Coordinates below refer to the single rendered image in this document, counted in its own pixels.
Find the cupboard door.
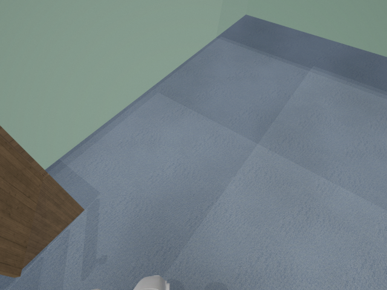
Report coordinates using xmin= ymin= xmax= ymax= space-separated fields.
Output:
xmin=0 ymin=136 xmax=43 ymax=278

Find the left robot thigh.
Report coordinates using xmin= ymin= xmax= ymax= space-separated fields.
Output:
xmin=133 ymin=276 xmax=170 ymax=290

